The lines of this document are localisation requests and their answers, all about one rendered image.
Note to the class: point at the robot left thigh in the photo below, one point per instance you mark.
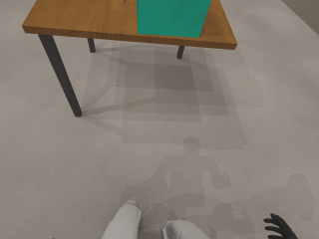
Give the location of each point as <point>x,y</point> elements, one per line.
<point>125,224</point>

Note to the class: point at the table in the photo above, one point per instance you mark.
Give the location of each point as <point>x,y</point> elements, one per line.
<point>115,20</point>

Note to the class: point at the carton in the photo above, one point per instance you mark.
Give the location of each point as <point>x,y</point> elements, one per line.
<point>179,18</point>

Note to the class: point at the robot left shin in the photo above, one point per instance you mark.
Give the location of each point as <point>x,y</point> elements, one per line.
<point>131,202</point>

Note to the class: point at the robot right hand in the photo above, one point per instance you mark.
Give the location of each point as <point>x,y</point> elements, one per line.
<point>282,228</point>

